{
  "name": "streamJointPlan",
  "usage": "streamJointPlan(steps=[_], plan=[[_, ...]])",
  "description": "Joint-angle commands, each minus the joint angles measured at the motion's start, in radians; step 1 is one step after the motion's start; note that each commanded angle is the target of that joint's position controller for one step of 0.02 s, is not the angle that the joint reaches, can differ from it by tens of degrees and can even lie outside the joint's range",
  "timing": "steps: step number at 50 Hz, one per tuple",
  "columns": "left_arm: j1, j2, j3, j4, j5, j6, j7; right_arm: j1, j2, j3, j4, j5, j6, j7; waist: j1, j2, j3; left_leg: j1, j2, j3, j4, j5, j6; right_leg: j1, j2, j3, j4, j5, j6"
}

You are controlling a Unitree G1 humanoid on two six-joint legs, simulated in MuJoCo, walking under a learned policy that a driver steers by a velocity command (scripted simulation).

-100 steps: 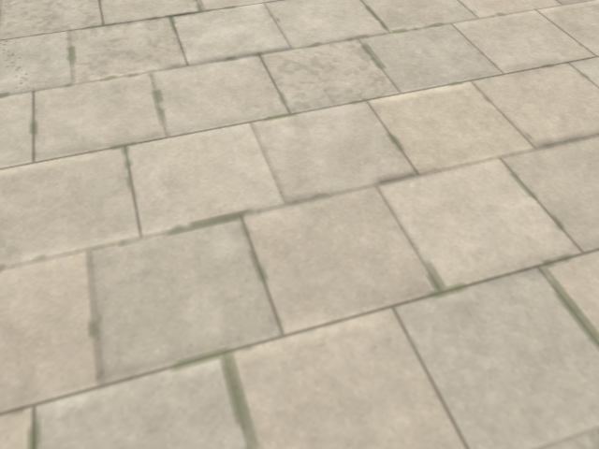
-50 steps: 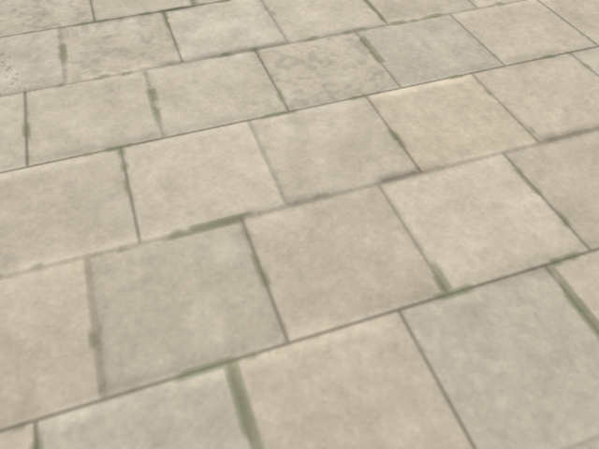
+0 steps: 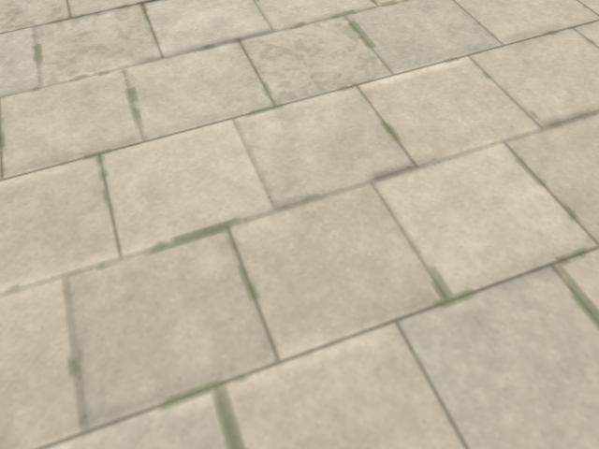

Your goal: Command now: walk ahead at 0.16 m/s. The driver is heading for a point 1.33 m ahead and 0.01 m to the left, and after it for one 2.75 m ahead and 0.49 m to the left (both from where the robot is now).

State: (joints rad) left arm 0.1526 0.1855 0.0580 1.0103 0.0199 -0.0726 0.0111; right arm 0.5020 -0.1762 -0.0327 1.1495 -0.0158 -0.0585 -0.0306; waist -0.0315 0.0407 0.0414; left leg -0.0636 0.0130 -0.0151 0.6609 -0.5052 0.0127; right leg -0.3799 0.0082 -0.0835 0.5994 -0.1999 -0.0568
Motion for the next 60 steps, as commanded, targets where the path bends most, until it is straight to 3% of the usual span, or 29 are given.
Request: streamJointPlan(steps=[1, 3, 6, 10, 13, 14, 16, 17, 19, 21, 23, 25, 26, 28, 30, 33, 38, 40, 41, 42, 43, 44, 45, 46, 48, 49, 55, 58, 60], plan=[[0.347, 0.179, 0.036, 0.067, -0.017, 0.016, 0.008, 0.048, -0.042, -0.006, -0.058, -0.009, 0.007, 0.0, 0.08, -0.155, -0.109, -0.415, -0.021, -0.011, 0.559, -0.067, 0.027, 0.402, -0.403, 0.551, -0.303, 0.364, -0.214], [0.17, 0.085, 0.003, 0.018, -0.011, 0.009, 0.005, -0.031, 0.009, 0.006, -0.072, -0.015, 0.011, 0.01, 0.032, -0.073, -0.01, -0.388, 0.036, -0.016, 0.49, 0.06, 0.029, 0.227, -0.307, 0.346, -0.336, 0.39, -0.167], [0.154, 0.009, -0.038, 0.029, 0.004, -0.006, 0.018, -0.002, 0.006, 0.003, -0.056, -0.013, 0.035, 0.012, -0.019, -0.109, -0.03, -0.236, 0.036, 0.009, 0.319, 0.119, 0.015, 0.146, -0.222, 0.165, -0.317, 0.664, -0.13], [0.195, 0.05, -0.051, 0.047, 0.008, -0.007, 0.029, -0.064, 0.016, 0.017, -0.061, 0.002, 0.063, -0.007, -0.011, -0.135, -0.054, -0.178, 0.007, 0.04, 0.042, 0.119, 0.002, 0.183, -0.211, 0.139, -0.291, 0.636, -0.143], [0.199, 0.044, -0.057, 0.052, -0.007, 0.012, 0.028, -0.095, 0.022, 0.023, -0.055, 0.005, 0.072, -0.009, -0.01, -0.135, -0.045, -0.076, 0.008, 0.054, -0.109, 0.256, 0.008, 0.121, -0.203, 0.164, -0.301, 0.331, -0.122], [0.191, 0.042, -0.056, 0.052, -0.013, 0.018, 0.028, -0.102, 0.031, 0.027, -0.052, -0.001, 0.07, -0.007, -0.02, -0.11, -0.023, -0.025, 0.016, 0.045, -0.2, 0.35, 0.012, 0.077, -0.186, 0.167, -0.305, 0.181, -0.093], [0.214, 0.026, -0.055, 0.052, -0.011, 0.026, 0.027, -0.118, -0.025, 0.024, -0.062, -0.018, 0.054, -0.007, 0.005, -0.037, 0.021, 0.033, 0.122, -0.069, -0.285, 0.473, 0.018, 0.01, -0.129, 0.165, -0.3, -0.053, -0.031], [0.291, -0.027, -0.059, 0.07, -0.018, 0.037, 0.024, -0.152, -0.056, 0.017, -0.048, 0.001, 0.053, -0.006, 0.06, 0.081, 0.068, -0.082, 0.128, -0.086, -0.276, 0.45, 0.044, 0.075, -0.07, 0.127, -0.327, -0.057, -0.017], [0.283, -0.002, -0.054, 0.09, -0.009, 0.043, 0.032, -0.166, -0.006, 0.025, -0.048, 0.008, 0.044, -0.001, 0.035, 0.04, 0.091, -0.157, 0.1, -0.066, -0.302, 0.424, 0.034, 0.188, -0.082, 0.129, -0.294, 0.051, -0.012], [0.278, 0.006, -0.05, 0.094, -0.009, 0.041, 0.031, -0.155, -0.012, 0.025, -0.039, 0.009, 0.038, -0.009, 0.034, 0.025, 0.053, -0.118, 0.094, -0.059, -0.306, 0.488, 0.032, 0.232, -0.095, 0.131, -0.278, 0.138, -0.014], [0.299, 0.033, -0.034, 0.095, -0.006, 0.041, 0.024, -0.123, -0.052, 0.003, -0.034, 0.006, 0.038, -0.005, 0.037, -0.01, 0.002, -0.113, 0.034, -0.028, -0.259, 0.074, 0.076, 0.233, -0.051, 0.117, -0.243, -0.258, -0.055], [0.321, 0.061, -0.017, 0.078, -0.006, 0.045, 0.008, -0.161, -0.077, -0.012, -0.077, 0.003, 0.041, 0.014, 0.056, -0.052, 0.136, -0.293, 0.052, -0.099, -0.241, -0.264, 0.119, 0.144, -0.102, 0.233, -0.275, -0.635, -0.11], [0.35, 0.055, -0.016, 0.075, -0.012, 0.039, 0.006, -0.228, -0.052, -0.008, -0.117, 0.008, 0.034, 0.02, 0.084, -0.082, 0.19, -0.408, 0.048, -0.087, -0.201, -0.219, 0.116, 0.188, -0.146, 0.305, -0.319, -0.658, -0.134], [0.439, 0.103, 0.01, 0.103, -0.006, 0.023, 0.008, -0.408, -0.007, -0.002, -0.206, -0.005, 0.01, 0.035, 0.15, -0.198, 0.201, -0.63, 0.003, 0.093, -0.017, 0.135, 0.068, 0.413, -0.326, 0.525, -0.503, -0.608, -0.214], [0.448, 0.115, 0.021, 0.095, 0.011, 0.005, 0.006, -0.481, -0.08, -0.03, -0.254, -0.014, -0.008, 0.049, 0.158, -0.124, 0.151, -0.742, 0.046, 0.038, 0.15, 0.116, 0.071, 0.5, -0.386, 0.588, -0.546, -0.514, -0.252], [0.359, 0.111, 0.021, 0.064, 0.004, -0.02, 0.009, -0.451, -0.073, -0.042, -0.273, -0.002, -0.019, 0.072, 0.087, -0.117, 0.104, -0.689, 0.076, 0.02, 0.136, 0.175, 0.067, 0.473, -0.323, 0.441, -0.553, -0.403, -0.198], [0.308, 0.133, 0.022, 0.048, -0.003, -0.038, 0.001, -0.457, -0.047, -0.042, -0.303, -0.008, -0.004, 0.092, 0.054, -0.159, 0.116, -0.373, 0.011, 0.133, -0.056, 0.27, 0.059, 0.26, -0.238, 0.219, -0.523, -0.185, -0.156], [0.271, 0.16, 0.024, 0.042, -0.007, -0.045, -0.006, -0.29, -0.083, -0.061, -0.261, -0.011, -0.004, 0.077, -0.039, -0.134, 0.054, -0.066, -0.057, 0.195, -0.095, 0.278, 0.08, 0.131, -0.214, 0.129, -0.33, 0.189, -0.137], [0.258, 0.16, 0.019, 0.039, -0.001, -0.048, -0.01, -0.097, -0.134, -0.085, -0.199, -0.015, -0.01, 0.061, -0.126, -0.065, -0.049, 0.172, -0.074, 0.187, -0.105, 0.245, 0.099, 0.05, -0.161, 0.059, -0.07, 0.393, -0.116], [0.208, 0.153, 0.011, 0.012, 0.008, -0.048, -0.012, 0.128, -0.243, -0.116, -0.157, -0.033, -0.019, 0.041, -0.245, 0.085, -0.169, 0.392, 0.119, -0.06, -0.19, -0.034, 0.136, -0.145, -0.085, -0.006, 0.335, 0.283, -0.076], [0.229, 0.035, -0.009, -0.046, -0.014, -0.061, -0.024, 0.18, -0.326, -0.119, -0.143, -0.046, -0.029, 0.043, -0.182, 0.31, -0.233, 0.446, 0.368, -0.677, -0.489, -0.526, 0.2, -0.38, 0.064, 0.095, 0.662, -0.318, -0.065], [0.145, 0.083, 0.002, -0.077, -0.013, -0.06, -0.028, -0.024, -0.246, -0.094, -0.18, -0.038, -0.018, 0.042, -0.095, 0.15, -0.08, 0.281, 0.363, -0.745, -0.536, -0.471, 0.189, -0.485, 0.003, 0.19, 0.781, -0.189, -0.091], [0.121, 0.11, 0.008, -0.088, -0.012, -0.059, -0.037, -0.128, -0.203, -0.08, -0.211, -0.029, -0.022, 0.049, -0.042, 0.034, -0.026, 0.184, 0.346, -0.574, -0.484, -0.309, 0.177, -0.485, -0.071, 0.168, 0.773, -0.065, -0.101], [0.136, 0.102, 0.007, -0.077, -0.004, -0.056, -0.045, -0.155, -0.177, -0.072, -0.209, -0.017, -0.03, 0.058, -0.009, -0.014, -0.023, 0.093, 0.294, -0.447, -0.501, -0.181, 0.168, -0.418, -0.11, 0.153, 0.718, -0.012, -0.095], [0.156, 0.066, 0.001, -0.079, 0.025, -0.027, -0.059, -0.181, -0.123, -0.048, -0.201, -0.009, -0.042, 0.053, 0.053, 0.03, 0.01, -0.03, 0.223, -0.299, -0.541, -0.061, 0.143, -0.344, -0.145, 0.138, 0.653, 0.015, -0.059], [0.129, 0.058, -0.001, -0.097, 0.024, -0.013, -0.067, -0.158, -0.109, -0.042, -0.189, -0.005, -0.049, 0.049, 0.059, 0.033, 0.039, -0.054, 0.206, -0.261, -0.564, -0.014, 0.144, -0.358, -0.154, 0.127, 0.641, 0.028, -0.043], [-0.192, 0.066, -0.015, -0.23, 0.013, 0.006, -0.078, -0.037, -0.105, -0.028, -0.175, 0.003, -0.078, 0.048, 0.018, -0.025, 0.154, -0.075, 0.129, -0.05, -0.659, 0.401, 0.168, -0.426, -0.131, 0.02, 0.296, 0.231, -0.001], [-0.288, 0.049, -0.029, -0.27, 0.002, 0.004, -0.084, 0.013, -0.122, -0.025, -0.16, 0.018, -0.09, 0.037, 0.001, -0.02, 0.163, -0.03, 0.146, 0.012, -0.735, 0.698, 0.153, -0.272, -0.083, -0.048, 0.069, 0.326, -0.038], [-0.286, 0.067, -0.027, -0.277, -0.003, 0.003, -0.073, 0.018, -0.152, -0.026, -0.153, 0.015, -0.09, 0.033, 0.016, -0.003, 0.125, 0.108, 0.156, 0.061, -0.682, 1.027, 0.136, -0.209, -0.032, -0.075, -0.007, 0.313, -0.072]])
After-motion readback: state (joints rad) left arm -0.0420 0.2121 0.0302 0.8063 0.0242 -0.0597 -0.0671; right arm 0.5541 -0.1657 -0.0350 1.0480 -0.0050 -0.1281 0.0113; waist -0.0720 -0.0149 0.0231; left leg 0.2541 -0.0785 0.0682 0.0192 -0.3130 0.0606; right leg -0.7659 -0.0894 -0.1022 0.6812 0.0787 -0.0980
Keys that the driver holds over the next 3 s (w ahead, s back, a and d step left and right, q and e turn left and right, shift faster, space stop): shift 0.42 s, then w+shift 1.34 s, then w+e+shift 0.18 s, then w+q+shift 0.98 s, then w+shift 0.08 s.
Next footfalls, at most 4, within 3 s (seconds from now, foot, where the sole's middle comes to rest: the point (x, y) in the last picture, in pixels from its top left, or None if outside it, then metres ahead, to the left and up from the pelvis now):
0.30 left None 0.13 0.10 -0.76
0.82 left None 0.36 0.17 -0.76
1.30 right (307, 310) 0.83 0.02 -0.76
1.76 left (245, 181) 1.29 0.19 -0.76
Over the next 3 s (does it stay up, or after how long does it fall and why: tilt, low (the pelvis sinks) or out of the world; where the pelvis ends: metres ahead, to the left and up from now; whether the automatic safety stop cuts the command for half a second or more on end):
stays up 2.23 0.26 0.01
